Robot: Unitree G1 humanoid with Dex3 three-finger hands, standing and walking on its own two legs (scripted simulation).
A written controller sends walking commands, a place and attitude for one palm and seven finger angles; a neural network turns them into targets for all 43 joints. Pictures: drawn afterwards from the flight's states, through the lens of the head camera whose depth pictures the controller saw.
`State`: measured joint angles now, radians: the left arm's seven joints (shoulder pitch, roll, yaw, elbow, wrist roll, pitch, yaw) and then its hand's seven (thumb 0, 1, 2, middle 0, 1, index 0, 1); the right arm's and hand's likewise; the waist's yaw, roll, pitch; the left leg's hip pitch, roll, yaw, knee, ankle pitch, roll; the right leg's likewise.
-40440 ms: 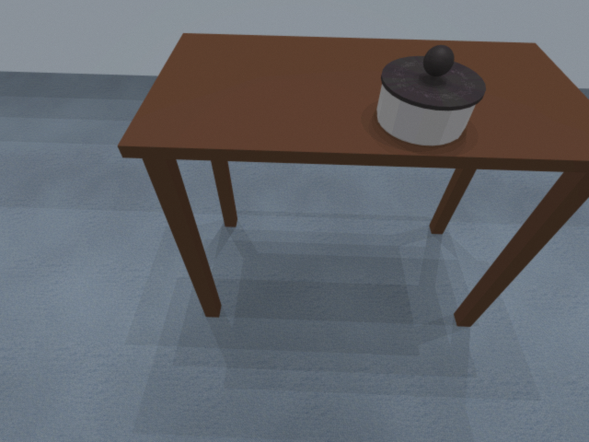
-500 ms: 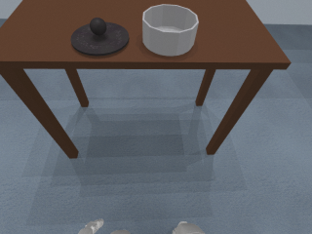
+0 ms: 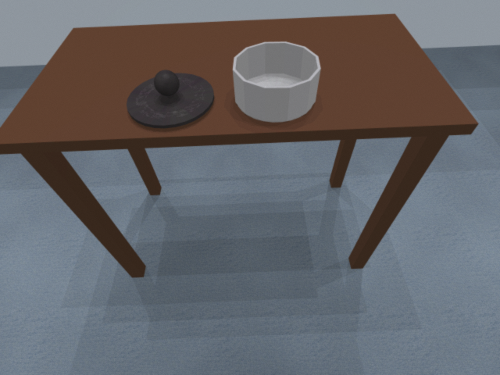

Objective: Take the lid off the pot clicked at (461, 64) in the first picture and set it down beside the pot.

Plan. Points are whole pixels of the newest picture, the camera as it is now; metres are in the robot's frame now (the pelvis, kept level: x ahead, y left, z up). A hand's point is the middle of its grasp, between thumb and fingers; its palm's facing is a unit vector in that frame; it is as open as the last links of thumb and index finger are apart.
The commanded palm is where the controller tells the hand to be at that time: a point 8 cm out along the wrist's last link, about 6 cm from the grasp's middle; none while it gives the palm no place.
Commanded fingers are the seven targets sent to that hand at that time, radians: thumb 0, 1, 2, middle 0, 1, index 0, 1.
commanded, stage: let the arm hang, fingers relaxed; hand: left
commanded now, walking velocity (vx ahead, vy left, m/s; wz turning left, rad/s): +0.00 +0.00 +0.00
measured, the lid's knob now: (166, 83) +0.67 +0.21 +0.09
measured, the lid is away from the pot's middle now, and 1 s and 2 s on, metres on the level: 0.24 0.24 0.24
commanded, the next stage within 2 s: look to check the result in 1.20 s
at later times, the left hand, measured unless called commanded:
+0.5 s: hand out of the picture +0.05 +0.19 -0.17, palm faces -0.01 -0.98 -0.22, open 7.4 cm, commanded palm none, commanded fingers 0.00 0.90 0.90 -0.20 -0.30 -0.20 -0.30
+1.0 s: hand out of the picture +0.04 +0.17 -0.17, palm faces -0.01 -0.98 -0.20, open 7.4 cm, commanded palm none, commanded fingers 0.00 0.90 0.90 -0.20 -0.30 -0.20 -0.30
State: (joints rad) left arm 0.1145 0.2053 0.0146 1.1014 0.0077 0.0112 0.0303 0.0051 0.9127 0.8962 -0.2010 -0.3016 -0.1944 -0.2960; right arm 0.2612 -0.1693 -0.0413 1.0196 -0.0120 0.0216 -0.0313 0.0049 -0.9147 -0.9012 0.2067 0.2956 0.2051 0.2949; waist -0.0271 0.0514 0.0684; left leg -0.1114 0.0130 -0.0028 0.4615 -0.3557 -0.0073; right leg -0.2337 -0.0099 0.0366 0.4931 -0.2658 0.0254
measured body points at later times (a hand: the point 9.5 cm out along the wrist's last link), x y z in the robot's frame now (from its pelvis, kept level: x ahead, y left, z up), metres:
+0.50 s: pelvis -0.01 +0.00 +0.00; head +0.03 +0.00 +0.45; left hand +0.05 +0.24 -0.16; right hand -0.01 -0.23 -0.15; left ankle -0.07 +0.12 -0.74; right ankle +0.00 -0.14 -0.74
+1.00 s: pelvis -0.02 +0.00 +0.00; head +0.02 -0.01 +0.45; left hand +0.04 +0.23 -0.16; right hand -0.02 -0.24 -0.16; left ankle -0.07 +0.12 -0.74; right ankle +0.00 -0.14 -0.74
